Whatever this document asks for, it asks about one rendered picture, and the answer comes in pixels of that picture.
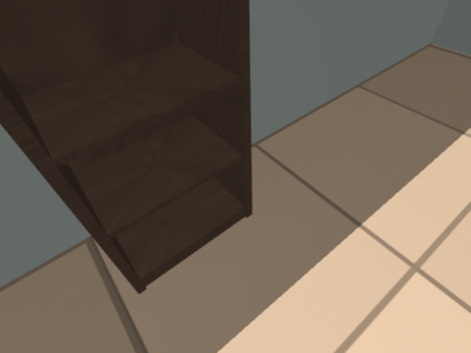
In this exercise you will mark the bookshelf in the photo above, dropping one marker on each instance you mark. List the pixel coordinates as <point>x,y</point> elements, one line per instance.
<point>138,114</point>

